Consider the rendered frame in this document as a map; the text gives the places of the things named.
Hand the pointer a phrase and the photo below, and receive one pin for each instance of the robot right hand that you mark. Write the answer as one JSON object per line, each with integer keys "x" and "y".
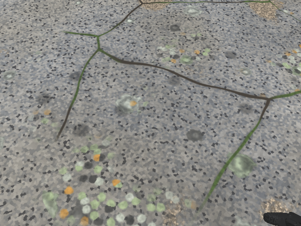
{"x": 282, "y": 219}

